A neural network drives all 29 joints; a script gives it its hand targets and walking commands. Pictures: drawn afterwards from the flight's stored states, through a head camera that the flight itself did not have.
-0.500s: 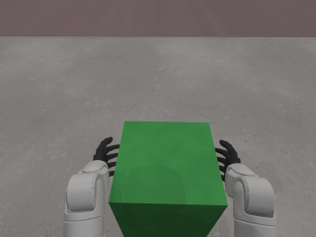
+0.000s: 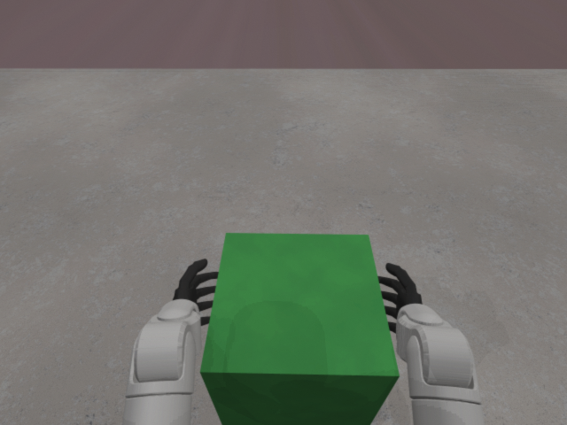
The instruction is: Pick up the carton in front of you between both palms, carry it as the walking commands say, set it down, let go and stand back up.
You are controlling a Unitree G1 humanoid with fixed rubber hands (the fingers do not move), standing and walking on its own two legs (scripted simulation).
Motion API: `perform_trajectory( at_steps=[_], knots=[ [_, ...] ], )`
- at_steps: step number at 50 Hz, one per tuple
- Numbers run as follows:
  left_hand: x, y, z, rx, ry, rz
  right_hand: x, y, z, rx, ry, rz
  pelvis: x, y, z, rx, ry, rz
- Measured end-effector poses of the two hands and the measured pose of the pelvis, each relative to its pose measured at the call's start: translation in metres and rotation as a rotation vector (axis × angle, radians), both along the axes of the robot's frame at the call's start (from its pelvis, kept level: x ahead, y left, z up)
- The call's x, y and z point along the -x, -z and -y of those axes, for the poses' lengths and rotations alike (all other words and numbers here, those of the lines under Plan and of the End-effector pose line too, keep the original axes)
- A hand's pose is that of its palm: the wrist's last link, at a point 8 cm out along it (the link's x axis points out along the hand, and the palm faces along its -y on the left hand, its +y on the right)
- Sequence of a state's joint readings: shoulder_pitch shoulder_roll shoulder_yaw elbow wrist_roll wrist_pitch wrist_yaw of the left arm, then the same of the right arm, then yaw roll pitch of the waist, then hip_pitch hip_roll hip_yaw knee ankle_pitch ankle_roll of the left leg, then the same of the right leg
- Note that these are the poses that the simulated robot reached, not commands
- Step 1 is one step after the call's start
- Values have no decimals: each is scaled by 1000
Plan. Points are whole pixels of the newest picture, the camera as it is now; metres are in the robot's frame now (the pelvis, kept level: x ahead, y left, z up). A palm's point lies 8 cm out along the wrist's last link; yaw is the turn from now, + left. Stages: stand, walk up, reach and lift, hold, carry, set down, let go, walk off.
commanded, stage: carry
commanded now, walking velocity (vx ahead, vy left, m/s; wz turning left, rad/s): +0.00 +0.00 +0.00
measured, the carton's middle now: (295, 338) +0.27 +0.00 -0.01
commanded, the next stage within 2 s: hold in 0.76 s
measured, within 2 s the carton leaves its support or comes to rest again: neither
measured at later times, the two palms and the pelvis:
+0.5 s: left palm (193, 308) +0.28 +0.15 +0.05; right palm (402, 313) +0.28 -0.15 +0.04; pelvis -0.01 +0.00 +0.00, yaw +0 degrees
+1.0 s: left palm (174, 325) +0.25 +0.17 +0.05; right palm (391, 315) +0.28 -0.13 +0.05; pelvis -0.02 -0.01 +0.01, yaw +4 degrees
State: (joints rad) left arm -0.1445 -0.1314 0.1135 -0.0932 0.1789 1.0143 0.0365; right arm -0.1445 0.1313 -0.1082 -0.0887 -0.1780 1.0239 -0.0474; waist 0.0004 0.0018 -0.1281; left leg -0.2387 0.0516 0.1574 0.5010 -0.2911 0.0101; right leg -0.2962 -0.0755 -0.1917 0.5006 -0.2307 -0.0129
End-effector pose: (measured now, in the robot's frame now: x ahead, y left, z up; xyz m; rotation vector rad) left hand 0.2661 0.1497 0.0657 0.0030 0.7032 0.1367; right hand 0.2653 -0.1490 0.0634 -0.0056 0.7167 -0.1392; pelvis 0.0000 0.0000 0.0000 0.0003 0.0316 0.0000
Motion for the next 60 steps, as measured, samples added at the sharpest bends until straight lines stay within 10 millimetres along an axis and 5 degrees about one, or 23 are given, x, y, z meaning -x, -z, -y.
perform_trajectory(
  at_steps=[15, 38, 51, 60],
  knots=[
    [-13, 25, 1, -33, 28, 29, -12, 26, 1, 32, -22, 29, 14, 0, 0, -1, 1, 0],
    [-15, 21, 2, -31, 23, 57, -15, 22, 2, 30, -19, 57, 11, 1, 1, 0, 1, -2],
    [13, 14, -17, -40, -56, 49, -11, 14, -18, 36, -109, 53, 22, -8, 7, -7, -72, 159],
    [21, 9, -12, -37, -66, 54, -5, 10, -13, 27, -108, 58, 32, -7, 13, -8, -88, 189]
  ],
)
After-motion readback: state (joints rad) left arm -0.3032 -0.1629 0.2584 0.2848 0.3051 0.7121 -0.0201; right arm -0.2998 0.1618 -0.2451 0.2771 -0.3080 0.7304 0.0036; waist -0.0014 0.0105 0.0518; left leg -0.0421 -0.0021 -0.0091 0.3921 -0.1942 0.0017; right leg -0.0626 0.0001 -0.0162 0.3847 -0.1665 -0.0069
